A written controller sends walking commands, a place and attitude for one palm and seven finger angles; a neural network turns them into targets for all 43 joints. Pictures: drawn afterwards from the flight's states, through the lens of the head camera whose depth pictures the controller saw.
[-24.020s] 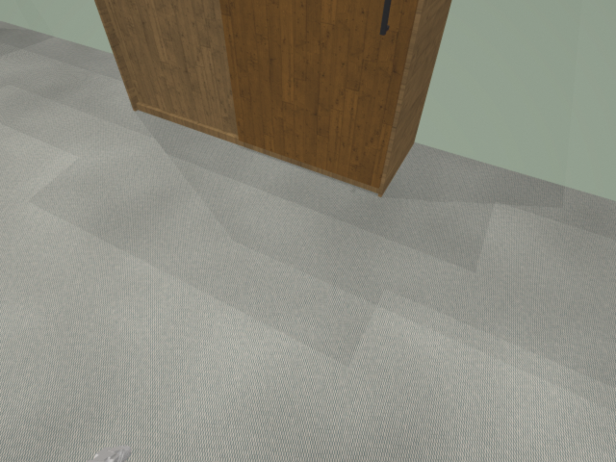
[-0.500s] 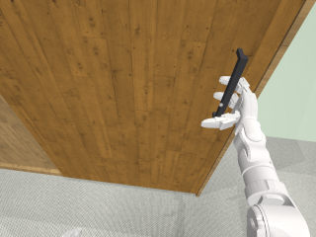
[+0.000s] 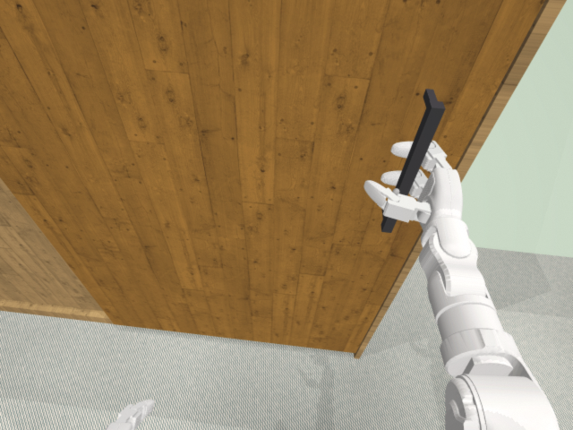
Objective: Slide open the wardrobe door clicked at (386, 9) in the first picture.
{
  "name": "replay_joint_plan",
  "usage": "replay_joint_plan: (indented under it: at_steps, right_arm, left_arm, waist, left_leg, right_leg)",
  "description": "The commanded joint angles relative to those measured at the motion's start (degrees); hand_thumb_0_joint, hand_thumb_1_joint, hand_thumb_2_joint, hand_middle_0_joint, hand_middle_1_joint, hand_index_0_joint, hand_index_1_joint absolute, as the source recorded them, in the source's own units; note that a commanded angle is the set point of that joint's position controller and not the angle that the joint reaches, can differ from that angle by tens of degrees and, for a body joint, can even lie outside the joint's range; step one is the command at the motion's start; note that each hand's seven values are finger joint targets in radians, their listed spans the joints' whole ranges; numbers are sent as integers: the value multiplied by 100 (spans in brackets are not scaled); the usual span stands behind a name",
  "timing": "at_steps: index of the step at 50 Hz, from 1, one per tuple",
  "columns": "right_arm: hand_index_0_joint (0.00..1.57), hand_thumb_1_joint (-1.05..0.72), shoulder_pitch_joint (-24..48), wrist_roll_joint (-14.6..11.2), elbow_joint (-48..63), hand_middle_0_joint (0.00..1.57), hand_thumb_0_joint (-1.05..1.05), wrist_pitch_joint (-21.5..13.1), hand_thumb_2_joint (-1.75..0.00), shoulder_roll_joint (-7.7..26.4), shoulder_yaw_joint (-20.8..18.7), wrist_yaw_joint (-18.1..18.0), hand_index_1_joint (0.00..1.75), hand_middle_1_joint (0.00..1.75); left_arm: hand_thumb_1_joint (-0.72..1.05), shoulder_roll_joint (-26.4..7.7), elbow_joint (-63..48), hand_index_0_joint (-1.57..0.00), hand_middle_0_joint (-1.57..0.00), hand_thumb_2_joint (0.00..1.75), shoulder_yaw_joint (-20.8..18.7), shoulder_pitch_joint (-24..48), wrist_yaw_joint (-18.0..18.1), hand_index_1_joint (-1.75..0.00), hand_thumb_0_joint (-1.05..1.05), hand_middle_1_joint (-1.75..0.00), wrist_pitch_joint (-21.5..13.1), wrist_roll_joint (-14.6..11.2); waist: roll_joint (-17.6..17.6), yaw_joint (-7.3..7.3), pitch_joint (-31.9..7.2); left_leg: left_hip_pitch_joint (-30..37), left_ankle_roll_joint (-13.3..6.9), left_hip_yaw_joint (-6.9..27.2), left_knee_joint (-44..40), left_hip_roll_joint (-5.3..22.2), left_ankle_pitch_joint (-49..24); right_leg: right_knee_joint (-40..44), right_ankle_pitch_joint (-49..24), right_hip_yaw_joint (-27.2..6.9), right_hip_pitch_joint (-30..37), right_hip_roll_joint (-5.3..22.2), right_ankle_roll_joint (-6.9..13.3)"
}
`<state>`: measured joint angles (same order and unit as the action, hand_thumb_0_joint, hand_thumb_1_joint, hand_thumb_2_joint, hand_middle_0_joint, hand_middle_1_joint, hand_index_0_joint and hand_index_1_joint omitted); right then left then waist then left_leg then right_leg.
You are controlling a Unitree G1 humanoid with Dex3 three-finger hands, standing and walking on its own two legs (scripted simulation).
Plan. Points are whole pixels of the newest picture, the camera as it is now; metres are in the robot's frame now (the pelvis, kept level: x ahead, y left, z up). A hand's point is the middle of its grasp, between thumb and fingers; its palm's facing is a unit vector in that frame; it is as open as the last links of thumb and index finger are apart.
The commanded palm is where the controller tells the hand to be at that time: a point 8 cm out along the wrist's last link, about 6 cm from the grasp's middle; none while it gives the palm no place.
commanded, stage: grip the handle and tug to test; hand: right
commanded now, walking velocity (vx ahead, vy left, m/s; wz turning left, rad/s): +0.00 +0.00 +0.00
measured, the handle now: (405, 169) +0.48 -0.12 +0.13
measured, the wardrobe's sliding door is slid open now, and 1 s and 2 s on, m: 0.00 0.00 0.06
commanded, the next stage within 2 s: tug the door sideways, standing still in 0.94 s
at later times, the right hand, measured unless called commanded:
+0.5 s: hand (395, 190) +0.43 -0.10 +0.13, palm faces -0.01 +1.00 +0.02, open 5.4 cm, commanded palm +0.40 -0.16 +0.13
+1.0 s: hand (394, 193) +0.42 -0.10 +0.13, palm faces -0.01 +1.00 +0.01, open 5.8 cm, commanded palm +0.37 -0.15 +0.13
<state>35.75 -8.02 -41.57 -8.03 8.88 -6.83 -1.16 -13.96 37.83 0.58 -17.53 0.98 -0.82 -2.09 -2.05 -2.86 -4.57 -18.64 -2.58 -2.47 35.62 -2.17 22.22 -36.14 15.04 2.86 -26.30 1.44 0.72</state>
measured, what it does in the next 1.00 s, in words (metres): stands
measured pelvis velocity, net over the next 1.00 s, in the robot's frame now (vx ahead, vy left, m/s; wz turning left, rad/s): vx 0.03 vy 0.00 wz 0.04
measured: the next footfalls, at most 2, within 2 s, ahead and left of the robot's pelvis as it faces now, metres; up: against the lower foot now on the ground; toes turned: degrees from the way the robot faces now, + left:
none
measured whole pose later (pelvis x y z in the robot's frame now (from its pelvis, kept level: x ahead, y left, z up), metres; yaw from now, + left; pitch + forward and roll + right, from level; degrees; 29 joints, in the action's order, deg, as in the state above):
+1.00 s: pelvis +0.03 +0.00 +0.01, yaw +2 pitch +5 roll +0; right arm 22.4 -9.1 -23.5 -1.2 8.6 -6.8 -1.4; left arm -13.9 34.3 0.1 -17.9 0.2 1.3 -2.3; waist -1.8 -2.9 -5.5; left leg -14.5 -2.4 0.2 32.4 -2.4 22.5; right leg -33.2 16.6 5.3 -21.4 1.8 0.6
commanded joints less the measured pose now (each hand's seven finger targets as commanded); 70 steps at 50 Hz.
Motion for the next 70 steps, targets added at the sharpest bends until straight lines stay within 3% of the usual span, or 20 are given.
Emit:
replay_joint_plan:
  at_steps: [1, 6, 10, 13, 14, 17, 25, 33, 34, 36, 39, 45, 48, 52, 53, 54, 58, 63, 69, 70]
  right_arm:
    - [43, -67, 2680, -32, 1159, 43, 0, -346, -80, 869, -199, 30, 137, 137]
    - [45, -90, 2624, -52, 1190, 45, 0, -350, -90, 927, -269, 64, 140, 140]
    - [45, -90, 2501, -51, 1355, 45, 0, -433, -90, 1098, -414, 109, 140, 140]
    - [45, -90, 2445, -99, 1296, 45, 0, -390, -90, 876, -264, 147, 140, 140]
    - [45, -90, 2386, -95, 1274, 45, 0, -406, -90, 1084, -431, 116, 140, 140]
    - [45, -90, 2395, -46, 1329, 45, 0, -375, -90, 1208, -539, 56, 140, 140]
    - [45, -90, 2542, -12, 1342, 45, 0, -310, -90, 1092, -437, 10, 140, 140]
    - [45, -90, 1921, -32, 1718, 45, 0, -295, -90, 662, -132, 22, 140, 140]
    - [45, -90, 1693, -42, 1694, 45, 0, -293, -90, 847, -311, 0, 140, 140]
    - [45, -90, 1518, -43, 2069, 45, 0, -289, -90, 669, -146, 31, 140, 140]
    - [45, -90, 1056, -43, 2321, 45, 0, -214, -90, 857, -290, 47, 140, 140]
    - [45, -90, 121, -103, 3236, 45, 0, 50, -90, 588, -69, 136, 140, 140]
    - [45, -90, -111, -124, 3513, 45, 0, 258, -90, 631, -98, 140, 140, 140]
    - [45, -90, -615, -140, 4201, 45, 0, 448, -90, 517, 2, 121, 140, 140]
    - [45, -90, -292, -122, 4098, 45, 0, 512, -90, 785, -188, 81, 140, 140]
    - [45, -90, 67, -93, 3942, 45, 0, 572, -90, 749, -71, 50, 140, 140]
    - [45, -90, 1264, -16, 3806, 45, 0, 714, -90, 34, 614, -98, 140, 140]
    - [45, -90, 1359, 72, 3719, 45, 0, 797, -90, -409, 1043, -173, 140, 140]
    - [45, -90, 1747, 93, 3535, 45, 0, 598, -90, -785, 1471, -144, 140, 140]
    - [45, -90, 1754, 94, 3434, 45, 0, 569, -90, -896, 1554, -130, 140, 140]
  left_arm:
    - [90, -724, -639, -20, -20, 90, -248, 97, 58, -30, 0, -30, -174, -8]
    - [90, -721, -652, -20, -20, 90, -240, 80, 65, -30, 0, -30, -154, -1]
    - [90, -728, -672, -20, -20, 90, -265, 59, 59, -30, 0, -30, -152, 6]
    - [90, -714, -671, -20, -20, 90, -260, 60, 42, -30, 0, -30, -162, -9]
    - [90, -748, -655, -20, -20, 90, -276, 13, 47, -30, 0, -30, -150, 0]
    - [90, -739, -672, -20, -20, 90, -268, 46, 60, -30, 0, -30, -121, 6]
    - [90, -736, -674, -20, -20, 90, -281, 46, 72, -30, 0, -30, -84, 9]
    - [90, -694, -801, -20, -20, 90, -283, 124, 9, -30, 0, -30, -132, 6]
    - [90, -728, -808, -20, -20, 90, -298, 73, 7, -30, 0, -30, -117, 19]
    - [90, -692, -899, -20, -20, 90, -303, 177, -26, -30, 0, -30, -139, -1]
    - [90, -719, -953, -20, -20, 90, -307, 183, -32, -30, 0, -30, -107, 12]
    - [90, -633, -1178, -20, -20, 90, -287, 410, -84, -30, 0, -30, -81, -25]
    - [90, -644, -1211, -20, -20, 90, -277, 431, -67, -30, 0, -30, -21, -16]
    - [90, -592, -1339, -20, -20, 90, -263, 542, -72, -30, 0, -30, 11, -1]
    - [90, -642, -1245, -20, -20, 90, -263, 505, -32, -30, 0, -30, 57, 0]
    - [90, -663, -1190, -20, -20, 90, -246, 458, 9, -30, 0, -30, 107, 26]
    - [90, -593, -1017, -20, -20, 90, -263, 480, 43, -30, 0, -30, 110, 25]
    - [90, -567, -902, -20, -20, 90, -286, 374, 35, -30, 0, -30, 143, 86]
    - [90, -557, -884, -20, -20, 90, -279, 400, 30, -30, 0, -30, 78, 138]
    - [90, -531, -878, -20, -20, 90, -270, 434, 23, -30, 0, -30, 65, 122]
  waist:
    - [509, -65, -1390]
    - [415, -25, -1559]
    - [365, 44, -1793]
    - [360, 4, -1629]
    - [545, 32, -1622]
    - [469, 72, -1651]
    - [451, -1, -1568]
    - [265, 113, -1771]
    - [541, 162, -1808]
    - [340, 204, -1878]
    - [469, 301, -1907]
    - [229, 435, -1823]
    - [481, 423, -1742]
    - [358, 489, -1896]
    - [450, 404, -1813]
    - [512, 280, -1620]
    - [160, -59, -1317]
    - [66, -90, -1884]
    - [645, -209, -1891]
    - [567, -204, -1845]
  left_leg:
    - [-248, 235, 224, -624, 0, -2405]
    - [-130, 225, 232, -588, 6, -2608]
    - [45, 234, 262, -542, 23, -2846]
    - [-83, 228, 215, -568, -7, -2746]
    - [18, 226, 208, -571, -5, -2719]
    - [61, 232, 252, -557, 11, -2814]
    - [-93, 225, 231, -610, -12, -2589]
    - [-35, 180, 157, -517, -40, -2782]
    - [118, 184, 143, -520, -40, -2846]
    - [167, 186, 165, -484, -34, -3069]
    - [417, 185, 156, -464, -24, -3328]
    - [688, 223, 179, -440, 36, -4099]
    - [819, 255, 173, -462, 52, -4374]
    - [1060, 299, 190, -427, 125, -4971]
    - [1021, 296, 195, -462, 119, -4966]
    - [972, 305, 190, -512, 112, -4872]
    - [206, 237, 103, -627, 21, -3870]
    - [121, 222, 40, -461, 46, -4120]
    - [95, 245, 14, -474, 49, -3892]
    - [38, 238, 13, -462, 49, -3839]
  right_leg:
    - [150, -1094, -236, 1466, -184, 225]
    - [141, -1261, -221, 1509, -194, 227]
    - [123, -1405, -205, 1532, -204, 231]
    - [129, -1361, -200, 1547, -195, 220]
    - [135, -1366, -217, 1477, -182, 225]
    - [155, -1366, -191, 1441, -195, 227]
    - [167, -1312, -204, 1533, -166, 229]
    - [154, -1628, -206, 1780, -153, 199]
    - [150, -1695, -215, 1708, -141, 212]
    - [155, -1836, -172, 1812, -150, 211]
    - [176, -2024, -141, 1764, -138, 208]
    - [193, -2540, -54, 1905, -137, 210]
    - [239, -2621, -59, 1890, -129, 200]
    - [232, -3115, -31, 2096, -125, 205]
    - [246, -3033, -34, 2057, -119, 188]
    - [257, -2880, -40, 1999, -130, 200]
    - [194, -2713, -175, 2312, -87, 187]
    - [-6, -3468, -325, 2713, -80, 179]
    - [4, -2966, -415, 2549, -126, 225]
    - [3, -2910, -422, 2521, -136, 223]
